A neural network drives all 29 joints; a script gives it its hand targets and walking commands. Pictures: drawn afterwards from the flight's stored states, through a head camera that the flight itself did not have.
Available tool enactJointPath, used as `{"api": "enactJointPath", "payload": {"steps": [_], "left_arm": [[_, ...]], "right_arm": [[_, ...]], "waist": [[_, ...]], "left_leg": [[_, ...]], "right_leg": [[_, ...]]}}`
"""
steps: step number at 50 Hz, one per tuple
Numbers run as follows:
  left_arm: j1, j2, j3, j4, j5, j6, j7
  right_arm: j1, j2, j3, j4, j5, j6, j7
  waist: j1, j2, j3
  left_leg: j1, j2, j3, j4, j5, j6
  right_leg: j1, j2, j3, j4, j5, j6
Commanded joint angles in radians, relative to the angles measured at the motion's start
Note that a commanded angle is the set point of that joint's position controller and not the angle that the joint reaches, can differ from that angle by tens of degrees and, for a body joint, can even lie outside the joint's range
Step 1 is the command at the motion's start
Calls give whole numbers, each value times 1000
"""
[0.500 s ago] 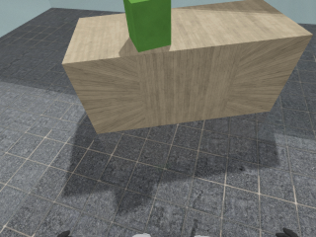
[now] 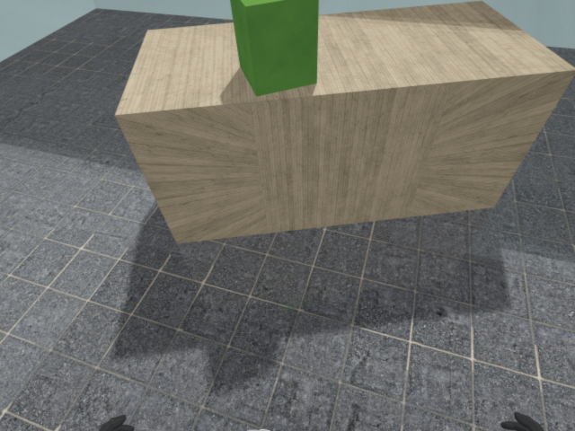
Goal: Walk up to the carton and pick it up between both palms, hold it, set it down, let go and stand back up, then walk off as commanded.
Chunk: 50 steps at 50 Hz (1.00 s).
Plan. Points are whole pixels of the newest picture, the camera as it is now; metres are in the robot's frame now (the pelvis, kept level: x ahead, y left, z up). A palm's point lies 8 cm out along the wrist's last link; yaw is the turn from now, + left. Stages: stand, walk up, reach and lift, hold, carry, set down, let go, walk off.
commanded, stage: walk off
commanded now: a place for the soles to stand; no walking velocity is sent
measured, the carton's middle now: (274, 35) +1.17 +0.11 +0.03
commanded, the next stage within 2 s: stand in 0.06 s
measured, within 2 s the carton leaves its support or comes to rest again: neither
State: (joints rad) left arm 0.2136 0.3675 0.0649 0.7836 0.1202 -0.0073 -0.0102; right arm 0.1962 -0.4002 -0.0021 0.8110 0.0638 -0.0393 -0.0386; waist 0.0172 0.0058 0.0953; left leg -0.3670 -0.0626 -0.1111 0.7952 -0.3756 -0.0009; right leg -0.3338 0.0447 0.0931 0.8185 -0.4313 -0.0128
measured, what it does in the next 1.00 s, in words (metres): stands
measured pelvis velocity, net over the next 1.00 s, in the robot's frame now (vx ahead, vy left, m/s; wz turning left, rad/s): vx -0.01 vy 0.01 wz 0.01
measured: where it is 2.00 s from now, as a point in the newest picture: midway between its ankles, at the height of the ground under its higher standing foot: outside the picture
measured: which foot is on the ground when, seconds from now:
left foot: down 0.00-1.00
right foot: down 0.00-1.00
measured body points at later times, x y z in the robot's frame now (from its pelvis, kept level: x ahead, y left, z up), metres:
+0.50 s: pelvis +0.00 +0.00 +0.01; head +0.01 +0.00 +0.46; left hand +0.11 +0.32 -0.09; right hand +0.14 -0.30 -0.09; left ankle +0.03 +0.13 -0.71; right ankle +0.01 -0.12 -0.71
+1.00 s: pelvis -0.01 +0.01 +0.02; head -0.01 +0.01 +0.47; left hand +0.09 +0.32 -0.09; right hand +0.12 -0.30 -0.08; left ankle +0.03 +0.13 -0.71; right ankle +0.01 -0.12 -0.71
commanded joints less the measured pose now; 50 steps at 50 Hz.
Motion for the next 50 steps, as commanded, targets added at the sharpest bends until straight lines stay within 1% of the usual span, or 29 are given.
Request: {"api": "enactJointPath", "payload": {"steps": [1,2,3,4,5,6,8,10,12,13,14,15,16,17,18,19,20,24,25,28,33,34,35,37,39,42,45,46,50], "left_arm": [[-44,198,52,-27,-119,-16,15],[-17,216,63,-18,-115,-19,15],[22,219,61,-19,-111,-21,13],[21,175,38,10,-134,-37,17],[-35,236,42,0,-121,-42,14],[-71,280,64,-8,-117,-49,18],[-79,302,66,4,-116,-57,18],[-122,254,37,-1,-120,-46,22],[-122,229,33,-1,-122,-40,20],[-116,200,37,1,-133,-35,18],[-102,230,44,10,-126,-36,15],[-69,187,27,14,-135,-37,18],[-62,230,39,23,-134,-41,16],[-53,226,40,25,-129,-44,17],[-78,211,23,15,-139,-44,18],[-75,206,35,20,-134,-45,20],[-53,229,38,33,-123,-50,21],[-106,185,21,35,-134,-42,22],[-86,216,33,27,-134,-44,25],[-83,203,29,35,-126,-49,16],[-52,183,18,59,-135,-41,14],[-90,225,33,44,-126,-40,16],[-106,222,31,47,-124,-38,16],[-95,233,33,46,-127,-40,16],[-91,210,28,54,-128,-41,12],[-108,218,25,58,-120,-51,7],[-97,199,26,66,-116,-47,9],[-127,179,21,51,-129,-49,4],[-114,199,16,45,-120,-47,3]], "right_arm": [[-2,-266,-88,-8,-83,-39,-2],[-8,-268,-91,-29,-82,-33,-3],[-24,-256,-86,-36,-86,-33,0],[-139,-219,-73,-31,-85,-30,9],[-141,-181,-63,-50,-77,-24,9],[-68,-153,-64,-28,-78,-21,14],[-42,-174,-63,-29,-76,-14,14],[-16,-170,-65,-18,-79,-20,17],[-16,-203,-69,-16,-78,-39,21],[-94,-189,-67,-35,-90,-37,21],[-101,-195,-66,-39,-90,-37,19],[-95,-201,-57,-35,-93,-41,20],[-79,-180,-50,-20,-90,-35,27],[-62,-190,-60,-12,-87,-31,25],[-96,-186,-51,-19,-89,-31,17],[-90,-167,-51,-26,-87,-33,16],[-86,-170,-50,-30,-81,-33,13],[-97,-191,-62,-27,-87,-38,17],[-90,-197,-58,-29,-82,-43,24],[-70,-165,-44,-11,-82,-31,16],[-99,-180,-47,-22,-86,-35,18],[-67,-165,-47,-17,-80,-35,26],[-94,-165,-46,-13,-89,-29,17],[-78,-194,-47,-17,-90,-24,18],[-105,-157,-39,-24,-87,-37,22],[-54,-154,-45,-3,-83,-34,25],[-131,-193,-55,-20,-96,-29,20],[-91,-164,-52,-26,-95,-33,19],[-81,-161,-41,-19,-88,-36,26]], "waist": [[13,124,-124],[26,79,-92],[32,108,-131],[39,123,-150],[-1,29,-151],[-28,-73,-179],[-36,-61,-164],[-50,-100,-122],[-45,-60,-157],[0,-6,-168],[0,10,-165],[13,36,-141],[6,64,-178],[-8,53,-189],[22,-7,-174],[1,-64,-198],[-6,-33,-210],[-1,-30,-189],[-4,47,-222],[-6,-27,-184],[11,-3,-170],[-18,19,-173],[-3,-44,-102],[-3,44,-126],[10,-10,-156],[-30,-85,-142],[3,18,-142],[-9,-30,-181],[-19,42,-149]], "left_leg": [[65,292,-443,-333,191,223],[-2,285,-432,-315,250,218],[5,261,-382,-284,265,190],[-17,216,-246,-233,303,140],[-5,104,-121,-162,266,75],[44,77,-41,-76,279,36],[57,54,-10,-38,121,51],[113,72,-31,-123,135,69],[141,141,-139,-199,259,86],[78,140,-161,-239,198,100],[69,145,-148,-239,243,86],[22,149,-193,-282,183,109],[39,135,-161,-250,236,92],[73,123,-135,-247,239,72],[54,121,-149,-234,288,88],[81,117,-109,-205,359,83],[104,104,-87,-155,403,59],[112,149,-126,-242,314,103],[110,149,-149,-265,309,99],[78,127,-120,-262,301,100],[52,133,-148,-280,212,90],[56,126,-136,-299,152,81],[30,120,-160,-309,151,85],[45,122,-130,-307,153,81],[30,122,-144,-325,63,85],[96,112,-106,-298,94,69],[70,127,-136,-324,101,88],[55,132,-146,-330,128,90],[45,152,-162,-350,103,84]], "right_leg": [[-22,-36,-4,-33,49,-16],[22,-30,-17,-50,58,-24],[67,-51,1,-97,69,-29],[150,-75,73,-230,194,-46],[136,-127,154,-299,277,-77],[124,-185,223,-334,349,-103],[28,-253,327,-371,234,-156],[-14,-187,252,-357,168,-120],[-2,-122,159,-255,217,-75],[55,-79,95,-251,193,-58],[74,-83,88,-235,225,-51],[106,-76,84,-224,226,-52],[127,-102,96,-227,270,-56],[107,-109,110,-255,263,-71],[132,-113,100,-258,332,-68],[129,-117,104,-246,401,-66],[117,-139,134,-272,441,-53],[95,-97,75,-254,339,-60],[115,-104,90,-255,329,-68],[115,-105,99,-277,326,-57],[88,-103,103,-286,267,-59],[79,-102,84,-301,222,-53],[55,-100,114,-323,196,-55],[70,-108,107,-321,182,-49],[89,-92,99,-335,133,-54],[31,-130,154,-385,125,-68],[82,-101,103,-356,197,-60],[96,-106,92,-326,209,-55],[73,-94,75,-324,171,-53]]}}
